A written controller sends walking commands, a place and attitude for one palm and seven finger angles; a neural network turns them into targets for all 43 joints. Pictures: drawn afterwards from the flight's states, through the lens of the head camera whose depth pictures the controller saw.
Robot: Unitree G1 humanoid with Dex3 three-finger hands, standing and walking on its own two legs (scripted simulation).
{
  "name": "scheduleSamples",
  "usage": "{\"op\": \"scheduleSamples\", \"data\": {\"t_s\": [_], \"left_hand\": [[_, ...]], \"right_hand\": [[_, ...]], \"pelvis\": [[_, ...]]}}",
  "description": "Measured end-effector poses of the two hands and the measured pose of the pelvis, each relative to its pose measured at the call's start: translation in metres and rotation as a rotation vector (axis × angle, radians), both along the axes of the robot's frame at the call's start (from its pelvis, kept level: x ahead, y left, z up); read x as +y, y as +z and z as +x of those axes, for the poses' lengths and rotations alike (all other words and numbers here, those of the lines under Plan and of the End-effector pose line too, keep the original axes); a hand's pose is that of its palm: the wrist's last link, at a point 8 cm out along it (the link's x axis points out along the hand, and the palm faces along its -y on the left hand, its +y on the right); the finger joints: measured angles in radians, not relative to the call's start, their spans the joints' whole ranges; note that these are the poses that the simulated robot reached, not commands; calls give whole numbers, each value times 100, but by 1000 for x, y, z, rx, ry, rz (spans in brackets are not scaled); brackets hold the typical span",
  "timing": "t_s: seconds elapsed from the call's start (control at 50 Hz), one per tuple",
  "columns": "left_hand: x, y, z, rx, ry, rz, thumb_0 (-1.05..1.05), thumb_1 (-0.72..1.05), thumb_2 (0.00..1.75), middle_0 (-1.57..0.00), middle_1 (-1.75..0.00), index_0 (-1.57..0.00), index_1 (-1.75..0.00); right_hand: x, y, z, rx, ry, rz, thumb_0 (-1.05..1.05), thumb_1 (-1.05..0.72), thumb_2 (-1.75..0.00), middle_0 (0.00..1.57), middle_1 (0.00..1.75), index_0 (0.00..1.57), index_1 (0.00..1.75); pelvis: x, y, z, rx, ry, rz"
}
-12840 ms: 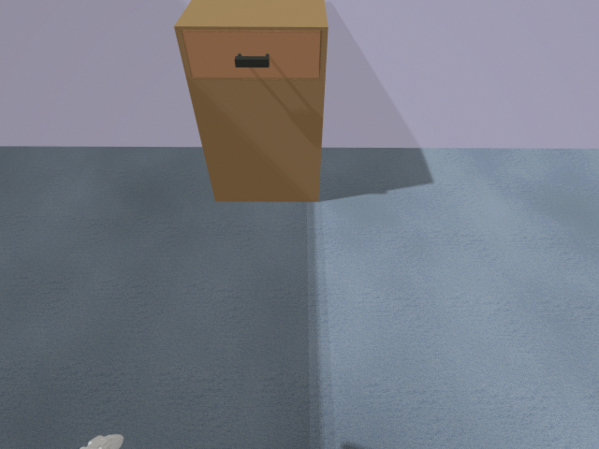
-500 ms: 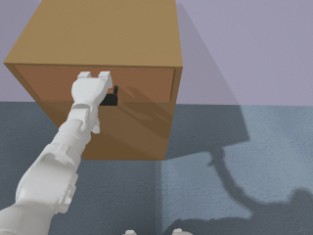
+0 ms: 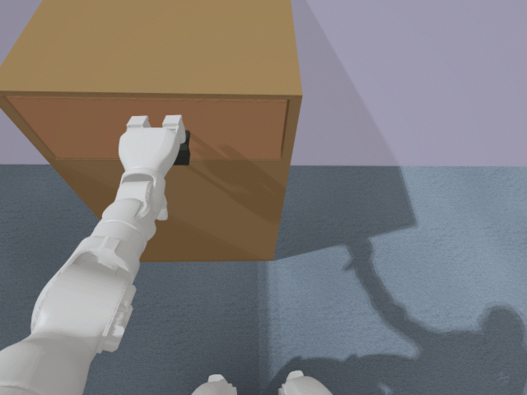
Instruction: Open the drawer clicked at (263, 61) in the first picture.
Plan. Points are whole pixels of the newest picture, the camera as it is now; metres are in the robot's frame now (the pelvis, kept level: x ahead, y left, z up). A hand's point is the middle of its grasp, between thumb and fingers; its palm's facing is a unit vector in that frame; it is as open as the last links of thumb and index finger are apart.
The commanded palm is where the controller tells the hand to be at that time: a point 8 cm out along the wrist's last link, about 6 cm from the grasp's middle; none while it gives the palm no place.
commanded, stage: lower the fingers behind the handle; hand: left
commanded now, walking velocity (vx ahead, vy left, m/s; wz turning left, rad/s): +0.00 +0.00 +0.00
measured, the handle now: (158, 144) +0.55 +0.16 +0.00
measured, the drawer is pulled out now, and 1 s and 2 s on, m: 0.00 0.00 0.03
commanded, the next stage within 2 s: close the thumb around the handle in 0.80 s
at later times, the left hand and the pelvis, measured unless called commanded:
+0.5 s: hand (159, 177) +0.49 +0.15 -0.02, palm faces -0.03 -0.01 -1.00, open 13.9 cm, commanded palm +0.48 +0.15 +0.03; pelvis -0.01 +0.00 -0.02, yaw +0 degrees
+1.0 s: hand (160, 174) +0.50 +0.15 -0.02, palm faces -0.04 -0.02 -1.00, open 13.6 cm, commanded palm +0.48 +0.14 +0.03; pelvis +0.00 +0.00 -0.02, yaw +0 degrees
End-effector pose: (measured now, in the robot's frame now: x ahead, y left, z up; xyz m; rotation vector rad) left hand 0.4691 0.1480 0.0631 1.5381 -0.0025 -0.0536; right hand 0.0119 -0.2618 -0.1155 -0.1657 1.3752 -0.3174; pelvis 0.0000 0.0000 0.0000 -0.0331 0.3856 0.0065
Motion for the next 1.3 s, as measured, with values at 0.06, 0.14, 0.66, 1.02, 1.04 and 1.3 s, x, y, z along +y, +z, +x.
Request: {"op": "scheduleSamples", "data": {"t_s": [0.06,0.14,0.66,1.02,1.04,1.3], "left_hand": [[0,-1,0,-15,5,-1,0,-49,30,-32,-120,-32,-122],[2,-4,0,-15,20,18,0,-49,30,-32,-120,-31,-123],[6,-30,6,4,26,20,-1,-49,30,-29,-120,-32,-120],[6,-31,9,7,8,15,0,-44,32,-30,-121,-33,-121],[6,-31,9,6,9,14,0,-42,33,-30,-121,-33,-121],[5,-29,9,23,14,16,0,15,58,-33,-127,-34,-125]], "right_hand": [[0,-2,-4,8,-2,1,0,-91,-89,20,30,20,30],[0,-3,-9,16,-6,0,0,-91,-89,20,30,20,30],[4,-15,-22,55,-10,-12,0,-91,-89,20,30,20,30],[4,-14,-12,60,2,-15,0,-91,-89,21,30,20,30],[4,-14,-11,60,1,-15,0,-91,-89,20,30,20,30],[5,-11,-4,52,-5,-3,0,-91,-89,20,30,20,30]], "pelvis": [[-1,-2,-1,5,-3,0],[-1,-4,-4,10,-3,-1],[3,-19,-8,56,3,-16],[4,-17,-1,58,9,-18],[4,-17,-1,58,7,-17],[2,-12,5,47,0,-13]]}}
